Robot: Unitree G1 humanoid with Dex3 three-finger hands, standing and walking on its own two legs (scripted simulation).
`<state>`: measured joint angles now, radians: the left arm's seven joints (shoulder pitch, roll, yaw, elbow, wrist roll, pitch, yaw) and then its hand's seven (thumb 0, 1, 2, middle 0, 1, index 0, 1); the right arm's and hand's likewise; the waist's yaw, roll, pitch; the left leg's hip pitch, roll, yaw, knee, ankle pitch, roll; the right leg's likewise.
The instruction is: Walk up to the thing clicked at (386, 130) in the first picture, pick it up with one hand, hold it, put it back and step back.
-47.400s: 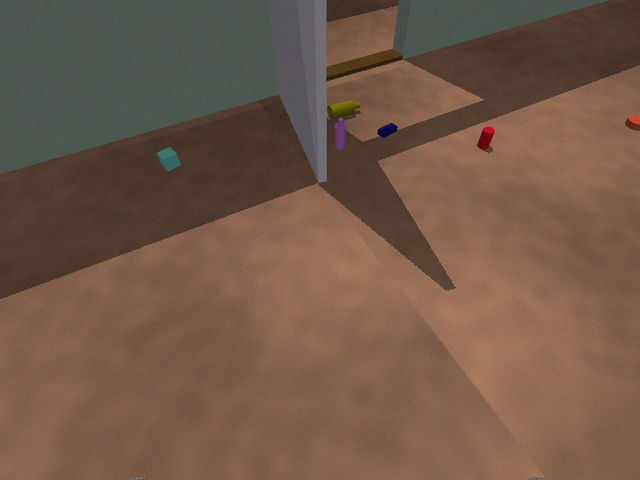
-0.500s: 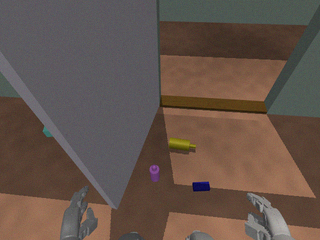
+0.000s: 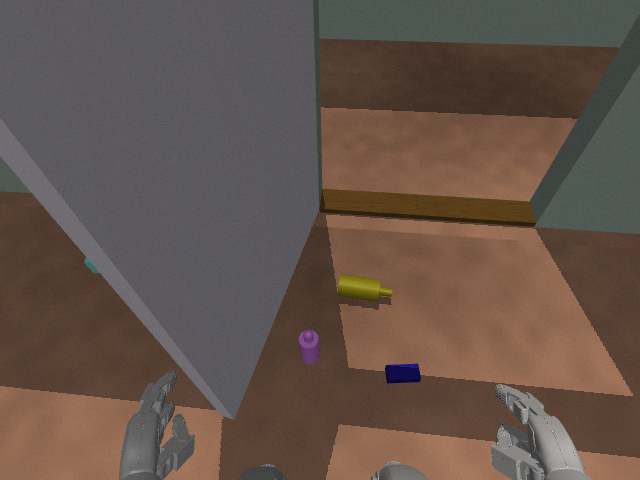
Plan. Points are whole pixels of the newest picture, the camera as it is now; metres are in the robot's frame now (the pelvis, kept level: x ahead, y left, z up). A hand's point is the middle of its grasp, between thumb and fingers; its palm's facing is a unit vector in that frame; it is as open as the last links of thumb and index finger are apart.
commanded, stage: stand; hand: right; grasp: from above
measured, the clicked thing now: (402, 373) +0.48 -0.20 -0.70
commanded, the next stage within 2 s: none
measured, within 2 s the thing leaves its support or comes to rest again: neither
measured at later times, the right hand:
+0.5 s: hand out of the picture +0.07 -0.23 -0.11, palm faces +0.04 +0.94 -0.33, open 7.4 cm
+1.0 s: hand out of the picture +0.02 -0.23 -0.10, palm faces +0.04 +0.94 -0.34, open 7.4 cm
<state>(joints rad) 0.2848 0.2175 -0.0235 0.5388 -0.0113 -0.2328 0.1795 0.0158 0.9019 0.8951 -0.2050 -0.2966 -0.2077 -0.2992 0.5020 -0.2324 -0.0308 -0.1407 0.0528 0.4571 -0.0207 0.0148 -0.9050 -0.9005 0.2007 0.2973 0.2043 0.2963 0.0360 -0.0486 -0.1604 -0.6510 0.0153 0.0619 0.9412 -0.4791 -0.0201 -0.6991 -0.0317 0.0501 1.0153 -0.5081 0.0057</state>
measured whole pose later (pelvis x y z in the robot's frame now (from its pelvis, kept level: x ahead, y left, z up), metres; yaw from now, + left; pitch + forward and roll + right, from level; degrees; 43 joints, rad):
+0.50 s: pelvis -0.01 +0.00 +0.04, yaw +0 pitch -1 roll +0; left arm 0.19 0.29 0.05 0.95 0.05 -0.02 0.01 0.01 0.91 0.90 -0.20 -0.30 -0.21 -0.30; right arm 0.23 -0.28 -0.05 0.87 -0.04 0.04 -0.03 0.01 -0.90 -0.90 0.20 0.30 0.21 0.30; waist -0.02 -0.01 0.04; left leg -0.29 0.05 0.03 0.64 -0.34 -0.03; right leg -0.30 0.00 0.01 0.65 -0.34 -0.01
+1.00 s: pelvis -0.02 +0.01 +0.06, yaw +0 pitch -4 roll +0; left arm 0.16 0.30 0.04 1.11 0.03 0.00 0.01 0.01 0.91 0.90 -0.20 -0.30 -0.21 -0.30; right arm 0.17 -0.29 -0.04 1.13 -0.03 0.01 -0.02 0.01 -0.90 -0.90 0.20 0.30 0.21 0.30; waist -0.02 -0.02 0.06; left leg -0.12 0.04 0.04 0.39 -0.19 -0.02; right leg -0.13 0.00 0.02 0.39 -0.19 0.01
